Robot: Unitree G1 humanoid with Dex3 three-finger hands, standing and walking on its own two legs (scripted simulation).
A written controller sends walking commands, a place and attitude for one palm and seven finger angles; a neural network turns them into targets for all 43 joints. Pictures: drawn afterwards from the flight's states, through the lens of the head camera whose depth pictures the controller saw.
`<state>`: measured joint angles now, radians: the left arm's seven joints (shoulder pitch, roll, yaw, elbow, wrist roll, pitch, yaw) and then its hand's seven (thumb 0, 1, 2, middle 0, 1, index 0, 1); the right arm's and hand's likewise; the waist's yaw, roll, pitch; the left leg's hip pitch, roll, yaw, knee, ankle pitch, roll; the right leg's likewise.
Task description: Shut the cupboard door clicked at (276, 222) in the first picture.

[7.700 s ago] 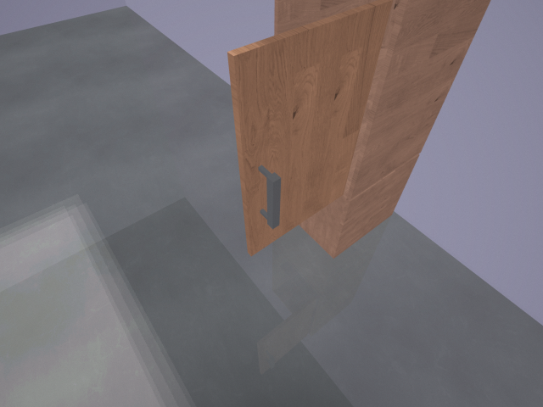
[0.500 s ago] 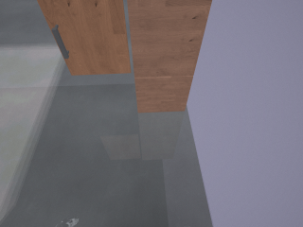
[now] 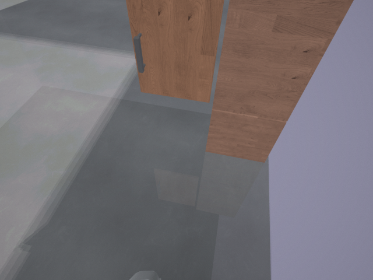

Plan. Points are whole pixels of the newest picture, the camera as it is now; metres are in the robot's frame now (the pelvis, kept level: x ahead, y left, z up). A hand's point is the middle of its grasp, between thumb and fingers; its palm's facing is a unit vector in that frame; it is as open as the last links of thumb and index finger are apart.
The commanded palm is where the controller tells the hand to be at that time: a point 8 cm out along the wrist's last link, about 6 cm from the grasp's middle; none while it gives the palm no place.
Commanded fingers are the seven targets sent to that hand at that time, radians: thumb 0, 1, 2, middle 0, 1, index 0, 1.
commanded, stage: take the last steps up to it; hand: left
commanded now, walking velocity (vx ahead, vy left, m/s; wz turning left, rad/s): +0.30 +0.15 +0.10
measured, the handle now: (140, 53) +1.01 +0.34 -0.10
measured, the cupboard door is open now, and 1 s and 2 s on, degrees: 91 91 91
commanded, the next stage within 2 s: come to a stop and stand still in 1.28 s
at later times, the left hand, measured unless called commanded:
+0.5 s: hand (112, 214) +0.28 +0.24 -0.16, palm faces -0.04 -0.98 -0.21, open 7.3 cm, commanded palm none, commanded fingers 0.00 0.90 0.90 -0.20 -0.30 -0.20 -0.30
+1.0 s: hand (105, 215) +0.28 +0.27 -0.17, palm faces +0.14 -0.97 -0.19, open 7.3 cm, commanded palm none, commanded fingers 0.00 0.90 0.90 -0.20 -0.30 -0.20 -0.30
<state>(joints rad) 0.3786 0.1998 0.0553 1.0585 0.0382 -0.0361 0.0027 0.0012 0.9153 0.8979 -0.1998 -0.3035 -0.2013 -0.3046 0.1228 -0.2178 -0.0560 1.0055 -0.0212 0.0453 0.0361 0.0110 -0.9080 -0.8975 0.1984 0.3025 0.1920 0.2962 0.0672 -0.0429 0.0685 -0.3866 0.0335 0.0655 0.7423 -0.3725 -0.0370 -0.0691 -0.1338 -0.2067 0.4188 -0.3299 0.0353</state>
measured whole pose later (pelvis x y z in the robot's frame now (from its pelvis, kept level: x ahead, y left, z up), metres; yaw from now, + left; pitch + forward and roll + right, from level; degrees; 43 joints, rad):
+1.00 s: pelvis +0.35 +0.09 +0.00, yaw +1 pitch +0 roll +1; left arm 0.39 0.17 0.05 1.13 0.03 -0.05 0.00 0.00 0.93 0.90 -0.20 -0.30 -0.20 -0.30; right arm 0.14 -0.20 -0.05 1.01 -0.03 -0.04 0.02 0.01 -0.92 -0.90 0.20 0.30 0.19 0.30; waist 0.06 -0.01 0.05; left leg -0.41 0.06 0.09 0.57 -0.20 -0.02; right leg -0.04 -0.07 -0.13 0.41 -0.37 0.02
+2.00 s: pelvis +0.51 +0.11 -0.02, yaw -3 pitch +1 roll +0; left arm 0.22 0.18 0.03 0.96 0.03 0.01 0.05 0.00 0.91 0.90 -0.20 -0.30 -0.20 -0.30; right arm 0.14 -0.21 -0.06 0.96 -0.01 0.03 -0.02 0.01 -0.91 -0.90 0.20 0.30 0.20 0.30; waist 0.01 0.05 0.09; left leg -0.40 0.06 0.03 0.67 -0.30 -0.02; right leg -0.22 0.03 -0.03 0.58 -0.37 -0.03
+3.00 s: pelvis +0.52 +0.13 +0.00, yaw -3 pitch +0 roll +0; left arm 0.30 0.16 -0.03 1.10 0.02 -0.01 0.04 0.00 0.91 0.90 -0.20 -0.30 -0.20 -0.30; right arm 0.26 -0.15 0.02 1.14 -0.01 -0.03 -0.03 0.01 -0.92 -0.90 0.20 0.30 0.20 0.30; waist 0.00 -0.03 0.02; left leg -0.19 -0.06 0.09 0.42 -0.23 0.09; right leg -0.11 -0.01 -0.01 0.42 -0.30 0.00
